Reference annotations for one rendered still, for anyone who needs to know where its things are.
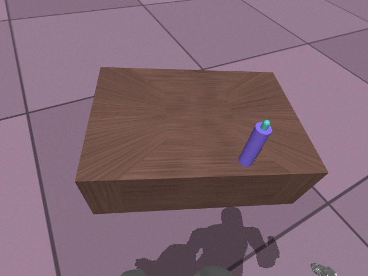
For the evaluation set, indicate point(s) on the bottle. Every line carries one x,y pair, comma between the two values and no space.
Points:
257,139

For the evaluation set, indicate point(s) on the right robot hand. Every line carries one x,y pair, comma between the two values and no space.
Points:
321,270

